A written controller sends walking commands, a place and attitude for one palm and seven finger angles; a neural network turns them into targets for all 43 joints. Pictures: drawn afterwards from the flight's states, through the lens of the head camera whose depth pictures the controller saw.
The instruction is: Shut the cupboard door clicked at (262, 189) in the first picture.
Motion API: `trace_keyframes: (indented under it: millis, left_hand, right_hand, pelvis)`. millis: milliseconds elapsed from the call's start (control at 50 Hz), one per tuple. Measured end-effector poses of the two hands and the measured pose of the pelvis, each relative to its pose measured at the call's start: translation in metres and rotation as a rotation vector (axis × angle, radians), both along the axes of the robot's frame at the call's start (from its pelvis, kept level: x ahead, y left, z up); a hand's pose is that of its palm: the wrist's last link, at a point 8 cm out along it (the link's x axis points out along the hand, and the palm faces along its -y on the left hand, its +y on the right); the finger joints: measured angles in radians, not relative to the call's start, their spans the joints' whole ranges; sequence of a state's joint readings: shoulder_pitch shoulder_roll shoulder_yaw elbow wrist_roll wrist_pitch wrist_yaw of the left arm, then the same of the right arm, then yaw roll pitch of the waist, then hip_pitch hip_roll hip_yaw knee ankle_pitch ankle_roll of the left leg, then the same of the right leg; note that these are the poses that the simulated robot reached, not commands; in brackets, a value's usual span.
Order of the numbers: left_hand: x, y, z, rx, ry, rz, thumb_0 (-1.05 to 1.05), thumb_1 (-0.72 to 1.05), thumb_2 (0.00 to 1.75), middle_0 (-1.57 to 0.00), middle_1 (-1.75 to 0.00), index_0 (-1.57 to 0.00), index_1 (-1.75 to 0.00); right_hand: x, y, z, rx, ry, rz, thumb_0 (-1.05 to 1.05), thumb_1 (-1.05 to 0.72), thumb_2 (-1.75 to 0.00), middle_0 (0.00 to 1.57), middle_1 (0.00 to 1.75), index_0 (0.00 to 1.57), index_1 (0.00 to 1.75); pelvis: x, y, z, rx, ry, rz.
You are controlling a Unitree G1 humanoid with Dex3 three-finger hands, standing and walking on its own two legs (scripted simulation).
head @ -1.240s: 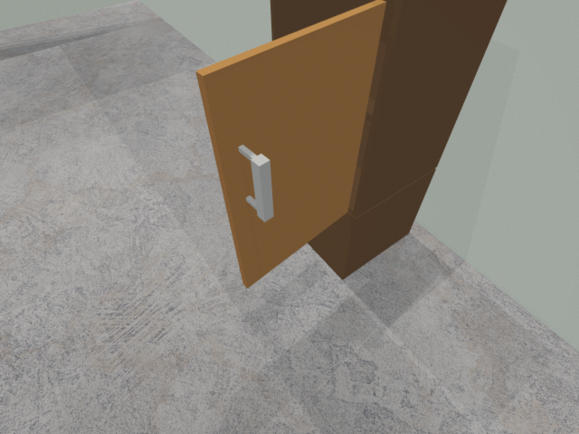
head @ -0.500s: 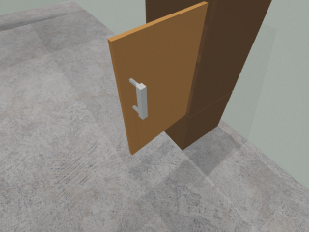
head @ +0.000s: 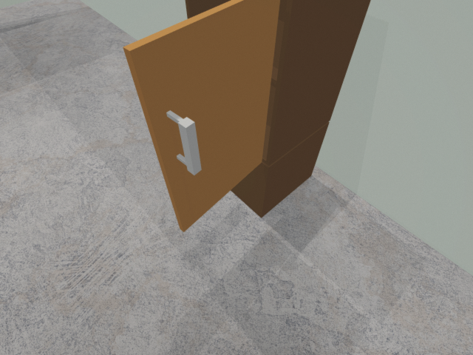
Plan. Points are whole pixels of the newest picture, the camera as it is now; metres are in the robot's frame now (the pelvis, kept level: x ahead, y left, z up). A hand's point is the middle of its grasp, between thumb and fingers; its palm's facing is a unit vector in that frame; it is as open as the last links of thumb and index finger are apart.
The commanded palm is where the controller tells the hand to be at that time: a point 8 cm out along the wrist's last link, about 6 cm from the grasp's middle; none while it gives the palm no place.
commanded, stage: walk to a spot facing it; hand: left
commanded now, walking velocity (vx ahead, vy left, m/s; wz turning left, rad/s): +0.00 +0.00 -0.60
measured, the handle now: (183, 143) +0.51 +0.15 +0.04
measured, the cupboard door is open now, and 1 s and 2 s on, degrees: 96 96 96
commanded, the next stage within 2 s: none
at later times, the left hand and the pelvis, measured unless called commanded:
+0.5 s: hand out of the picture +0.07 +0.14 -0.15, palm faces -0.18 -0.95 -0.27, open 7.4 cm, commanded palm none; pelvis +0.00 -0.05 +0.01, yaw -15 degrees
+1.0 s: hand (183, 318) +0.21 +0.13 -0.16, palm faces -0.48 -0.84 -0.25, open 7.4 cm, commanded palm none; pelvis +0.01 -0.03 +0.00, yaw -32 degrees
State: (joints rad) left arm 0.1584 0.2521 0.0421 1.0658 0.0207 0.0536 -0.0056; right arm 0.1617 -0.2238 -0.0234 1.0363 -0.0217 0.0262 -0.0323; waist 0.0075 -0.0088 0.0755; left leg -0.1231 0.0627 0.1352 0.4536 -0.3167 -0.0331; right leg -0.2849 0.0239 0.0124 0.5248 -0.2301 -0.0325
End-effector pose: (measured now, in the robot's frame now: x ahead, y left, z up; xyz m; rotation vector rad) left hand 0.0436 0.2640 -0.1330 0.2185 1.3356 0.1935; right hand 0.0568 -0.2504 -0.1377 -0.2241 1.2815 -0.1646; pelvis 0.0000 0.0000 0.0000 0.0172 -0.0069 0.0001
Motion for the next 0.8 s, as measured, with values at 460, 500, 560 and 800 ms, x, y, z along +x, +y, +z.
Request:
trace_keyframes:
  millis: [460, 500, 560, 800]
  left_hand:
    - [0.025, -0.08, 0.017, 0.013, 0.032, -0.176, 0.01, 0.9, 0.9, -0.21, -0.3, -0.21, -0.3]
    - [0.03, -0.081, 0.016, 0.009, 0.026, -0.191, 0.01, 0.9, 0.9, -0.21, -0.3, -0.21, -0.3]
    - [0.039, -0.079, 0.014, 0.002, 0.016, -0.216, 0.01, 0.9, 0.9, -0.21, -0.3, -0.21, -0.3]
    - [0.1, -0.052, -0.009, -0.028, -0.002, -0.362, 0.01, 0.9, 0.9, -0.21, -0.3, -0.21, -0.3]
  right_hand:
    - [-0.005, -0.072, 0.006, 0.025, -0.105, -0.225, 0.01, -0.91, -0.9, 0.2, 0.3, 0.2, 0.29]
    - [0.0, -0.073, 0.009, 0.019, -0.129, -0.237, 0.01, -0.91, -0.9, 0.2, 0.3, 0.2, 0.29]
    - [0.006, -0.072, 0.014, 0.01, -0.157, -0.253, 0.01, -0.91, -0.9, 0.2, 0.3, 0.2, 0.29]
    - [-0.019, -0.047, 0.023, -0.072, -0.202, -0.357, 0.01, -0.91, -0.9, 0.2, 0.3, 0.2, 0.3]
  pelvis:
    - [-0.003, -0.055, 0.009, 0.047, 0.047, -0.245]
    - [-0.002, -0.054, 0.009, 0.044, 0.047, -0.268]
    - [-0.002, -0.051, 0.009, 0.036, 0.048, -0.297]
    - [0.009, -0.018, -0.003, -0.009, 0.069, -0.419]
